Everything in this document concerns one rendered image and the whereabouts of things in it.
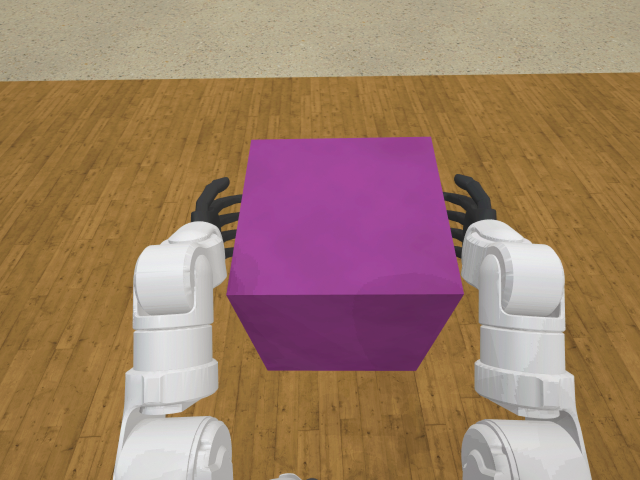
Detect robot right forearm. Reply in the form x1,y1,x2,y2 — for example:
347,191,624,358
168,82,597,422
461,219,592,480

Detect left robot hand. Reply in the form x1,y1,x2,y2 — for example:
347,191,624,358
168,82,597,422
191,177,242,259

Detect right robot hand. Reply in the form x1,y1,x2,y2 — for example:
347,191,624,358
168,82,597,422
443,174,497,259

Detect carton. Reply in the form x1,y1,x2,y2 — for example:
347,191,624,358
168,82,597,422
226,137,464,371

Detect robot left upper arm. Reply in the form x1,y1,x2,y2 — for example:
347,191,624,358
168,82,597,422
115,416,233,480

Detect robot right upper arm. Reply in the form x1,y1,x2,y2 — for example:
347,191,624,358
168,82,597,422
461,419,591,480

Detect robot left forearm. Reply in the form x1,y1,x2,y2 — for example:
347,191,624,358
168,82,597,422
113,221,227,480

